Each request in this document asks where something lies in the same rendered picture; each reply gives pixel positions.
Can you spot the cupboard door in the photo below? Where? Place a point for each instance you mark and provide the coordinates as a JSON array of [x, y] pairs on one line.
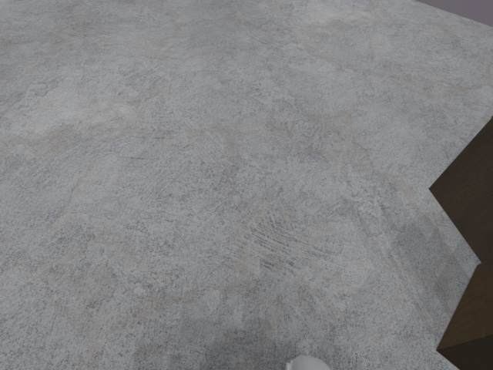
[[465, 192]]

